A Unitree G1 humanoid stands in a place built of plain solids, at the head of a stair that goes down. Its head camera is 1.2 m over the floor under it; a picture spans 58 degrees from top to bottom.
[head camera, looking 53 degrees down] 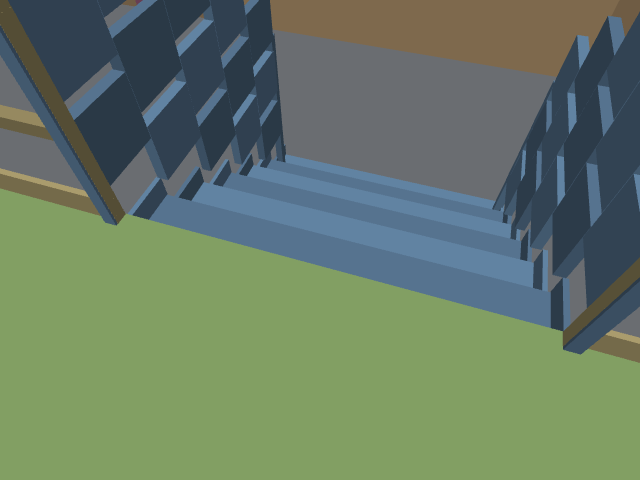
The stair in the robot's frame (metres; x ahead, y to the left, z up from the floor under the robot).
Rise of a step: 0.18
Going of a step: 0.26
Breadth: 1.62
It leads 18 degrees to the right of straight ahead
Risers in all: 7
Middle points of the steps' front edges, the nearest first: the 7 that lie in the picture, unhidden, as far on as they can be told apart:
0.79 -0.01 0.00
1.04 -0.09 -0.17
1.29 -0.17 -0.35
1.54 -0.25 -0.53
1.78 -0.33 -0.70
2.03 -0.41 -0.88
2.28 -0.49 -1.05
